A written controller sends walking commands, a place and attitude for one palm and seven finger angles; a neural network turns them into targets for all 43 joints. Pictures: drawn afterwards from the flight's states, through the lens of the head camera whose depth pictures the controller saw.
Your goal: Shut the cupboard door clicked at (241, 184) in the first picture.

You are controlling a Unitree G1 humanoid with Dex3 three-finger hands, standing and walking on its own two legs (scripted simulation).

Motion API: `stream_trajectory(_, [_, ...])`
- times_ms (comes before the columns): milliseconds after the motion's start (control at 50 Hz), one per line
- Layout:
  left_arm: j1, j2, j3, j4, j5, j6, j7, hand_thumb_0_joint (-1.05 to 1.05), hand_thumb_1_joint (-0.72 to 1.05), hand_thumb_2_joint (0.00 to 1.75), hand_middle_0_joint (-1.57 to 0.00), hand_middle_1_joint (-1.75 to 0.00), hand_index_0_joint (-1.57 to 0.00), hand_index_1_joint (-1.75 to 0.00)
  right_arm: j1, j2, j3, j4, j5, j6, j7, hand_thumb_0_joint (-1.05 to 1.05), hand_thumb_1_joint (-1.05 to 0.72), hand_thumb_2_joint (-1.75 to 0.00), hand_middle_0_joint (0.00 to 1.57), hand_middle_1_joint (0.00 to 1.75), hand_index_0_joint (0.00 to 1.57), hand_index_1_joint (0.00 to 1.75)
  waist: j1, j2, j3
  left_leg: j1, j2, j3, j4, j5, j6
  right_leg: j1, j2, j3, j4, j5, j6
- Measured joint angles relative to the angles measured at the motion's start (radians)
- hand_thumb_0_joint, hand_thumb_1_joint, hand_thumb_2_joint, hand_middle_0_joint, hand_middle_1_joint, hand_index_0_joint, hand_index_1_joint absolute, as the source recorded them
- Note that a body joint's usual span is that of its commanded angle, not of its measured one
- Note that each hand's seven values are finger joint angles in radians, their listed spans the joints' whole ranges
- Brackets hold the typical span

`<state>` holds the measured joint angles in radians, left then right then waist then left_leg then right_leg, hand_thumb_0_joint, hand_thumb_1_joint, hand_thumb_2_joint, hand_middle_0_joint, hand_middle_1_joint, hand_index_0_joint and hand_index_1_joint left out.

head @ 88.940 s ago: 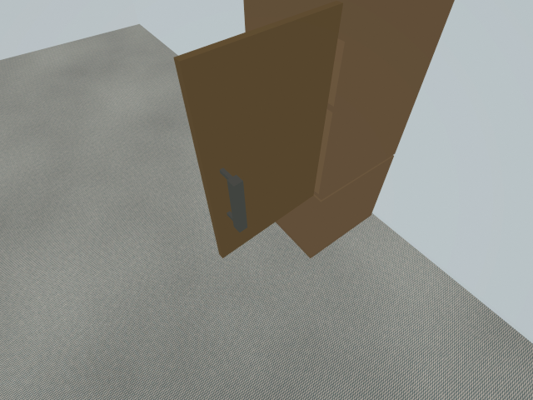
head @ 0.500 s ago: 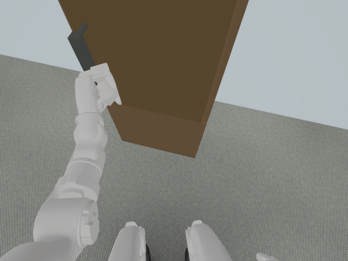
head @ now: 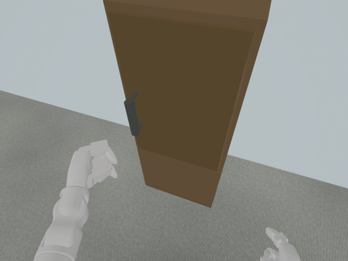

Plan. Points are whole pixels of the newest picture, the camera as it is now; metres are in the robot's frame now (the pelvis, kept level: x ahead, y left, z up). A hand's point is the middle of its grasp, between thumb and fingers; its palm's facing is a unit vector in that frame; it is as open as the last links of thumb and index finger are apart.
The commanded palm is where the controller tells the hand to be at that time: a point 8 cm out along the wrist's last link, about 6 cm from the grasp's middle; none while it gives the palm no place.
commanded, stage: draw the hand back to the body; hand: left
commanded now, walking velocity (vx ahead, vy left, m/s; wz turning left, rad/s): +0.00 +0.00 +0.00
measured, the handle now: (135, 114) +0.62 +0.16 -0.06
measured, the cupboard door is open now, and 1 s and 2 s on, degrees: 0 0 0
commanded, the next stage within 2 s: step back with the hand held close in 0.92 s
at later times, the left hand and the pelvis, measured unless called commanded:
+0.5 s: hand (9, 179) +0.22 +0.27 +0.19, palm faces +0.45 -0.80 -0.39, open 5.8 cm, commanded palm +0.16 +0.30 +0.20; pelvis +0.03 +0.00 +0.03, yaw +2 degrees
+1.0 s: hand (7, 179) +0.21 +0.25 +0.20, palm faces +0.48 -0.77 -0.41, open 7.4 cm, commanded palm +0.16 +0.29 +0.21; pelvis +0.02 -0.02 +0.03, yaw +1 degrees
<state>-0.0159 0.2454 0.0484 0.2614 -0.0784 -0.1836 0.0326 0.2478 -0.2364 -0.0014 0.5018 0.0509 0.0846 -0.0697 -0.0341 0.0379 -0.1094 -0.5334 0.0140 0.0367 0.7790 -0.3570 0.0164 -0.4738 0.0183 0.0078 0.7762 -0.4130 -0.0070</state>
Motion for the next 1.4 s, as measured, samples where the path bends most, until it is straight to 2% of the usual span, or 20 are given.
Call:
stream_trajectory(140, [0.101,0.044,0.028,-0.189,0.012,0.087,0.062,0.02,0.90,0.90,-0.99,-1.15,-0.98,-1.15,-0.044,0.017,0.038,0.019,-0.001,-0.032,-0.024,0.01,-0.91,-0.90,0.20,0.30,0.20,0.30,0.054,0.015,0.041,0.163,-0.014,-0.016,-0.130,0.046,0.003,0.178,-0.011,-0.016,-0.148,0.049,0.004])
stream_trajectory(320, [0.292,0.050,0.087,-0.404,0.009,0.133,0.060,0.02,0.90,0.90,-0.74,-0.88,-0.74,-0.89,-0.070,0.033,0.068,0.043,-0.018,-0.083,-0.009,0.01,-0.91,-0.90,0.20,0.30,0.20,0.30,0.081,0.022,0.063,0.305,-0.026,-0.016,-0.260,0.088,0.006,0.320,-0.022,-0.016,-0.279,0.092,0.009])
stream_trajectory(460, [0.401,0.098,0.208,-0.557,0.009,0.136,0.071,0.02,0.89,0.90,-0.55,-0.67,-0.55,-0.68,-0.059,0.029,0.060,0.074,-0.029,-0.125,-0.002,0.01,-0.91,-0.90,0.20,0.30,0.20,0.30,0.099,0.027,0.073,0.350,-0.024,-0.023,-0.300,0.099,0.001,0.372,-0.019,-0.023,-0.330,0.107,0.005])
stream_trajectory(580, [0.482,0.130,0.313,-0.653,0.001,0.112,0.076,0.02,0.89,0.90,-0.39,-0.49,-0.38,-0.50,-0.045,0.014,0.042,0.101,-0.033,-0.151,0.004,0.01,-0.91,-0.90,0.20,0.30,0.20,0.30,0.109,0.045,0.071,0.362,-0.024,-0.026,-0.315,0.104,-0.002,0.384,-0.018,-0.026,-0.343,0.110,0.003])
stream_trajectory(660, [0.492,0.117,0.329,-0.641,0.001,0.102,0.078,0.01,0.90,0.90,-0.30,-0.40,-0.30,-0.41,-0.040,0.005,0.030,0.113,-0.031,-0.153,0.003,0.01,-0.91,-0.90,0.20,0.30,0.20,0.30,0.113,0.050,0.077,0.364,-0.025,-0.030,-0.321,0.109,-0.004,0.384,-0.019,-0.030,-0.340,0.109,0.001])
stream_trajectory(800, [0.466,0.073,0.273,-0.591,0.010,0.128,0.075,0.01,0.90,0.90,-0.23,-0.32,-0.23,-0.33,-0.036,0.001,0.023,0.133,-0.035,-0.164,-0.010,0.02,-0.91,-0.90,0.20,0.30,0.20,0.30,0.109,0.036,0.087,0.365,-0.020,-0.033,-0.327,0.118,-0.011,0.378,-0.014,-0.033,-0.331,0.108,-0.008])
stream_trajectory(880, [0.481,0.089,0.265,-0.625,0.013,0.119,0.075,0.02,0.89,0.90,-0.22,-0.31,-0.22,-0.32,-0.032,0.006,0.023,0.139,-0.037,-0.182,-0.015,0.02,-0.91,-0.90,0.20,0.30,0.20,0.30,0.099,0.027,0.077,0.374,-0.011,-0.032,-0.322,0.111,-0.017,0.388,-0.005,-0.031,-0.332,0.105,-0.014])
stream_trajectory(1000, [0.476,0.117,0.299,-0.636,0.007,0.088,0.073,0.02,0.89,0.90,-0.22,-0.30,-0.21,-0.31,-0.043,0.009,0.020,0.133,-0.034,-0.192,-0.015,0.02,-0.91,-0.90,0.20,0.30,0.20,0.30,0.090,0.035,0.077,0.385,-0.003,-0.028,-0.324,0.109,-0.022,0.398,0.003,-0.026,-0.338,0.109,-0.018])
stream_trajectory(1080, [0.467,0.114,0.315,-0.605,0.003,0.081,0.065,0.01,0.89,0.90,-0.21,-0.30,-0.21,-0.31,-0.047,0.008,0.019,0.119,-0.029,-0.179,-0.010,0.02,-0.91,-0.90,0.20,0.30,0.20,0.30,0.087,0.043,0.086,0.377,0.000,-0.029,-0.328,0.116,-0.023,0.392,0.006,-0.027,-0.345,0.116,-0.018])
stream_trajectory(1180, [0.485,0.120,0.331,-0.589,0.012,0.040,0.067,0.01,0.89,0.90,-0.21,-0.30,-0.21,-0.31,-0.060,-0.011,0.009,0.115,-0.034,-0.142,0.001,0.01,-0.91,-0.90,0.20,0.30,0.20,0.30,0.067,0.059,0.082,0.292,0.009,-0.045,-0.271,0.102,-0.016,0.337,0.016,-0.042,-0.343,0.128,-0.016])
stream_trajectory(1280, [0.536,0.125,0.311,-0.633,0.015,0.038,0.072,0.01,0.89,0.90,-0.21,-0.30,-0.21,-0.31,-0.063,-0.021,-0.009,0.111,-0.033,-0.101,-0.011,0.01,-0.91,-0.90,0.20,0.30,0.20,0.30,0.059,0.038,0.094,0.265,-0.011,-0.028,-0.271,0.110,-0.002,0.295,-0.006,-0.028,-0.317,0.126,0.003])
stream_trajectory(1400, [0.550,0.180,0.340,-0.697,0.011,0.046,0.086,0.02,0.89,0.90,-0.22,-0.30,-0.21,-0.31,-0.065,-0.011,-0.009,0.074,-0.034,-0.067,-0.027,0.02,-0.91,-0.90,0.20,0.30,0.20,0.30,0.050,0.013,0.109,0.252,-0.028,-0.006,-0.282,0.133,0.018,0.265,-0.026,-0.008,-0.301,0.140,0.023])
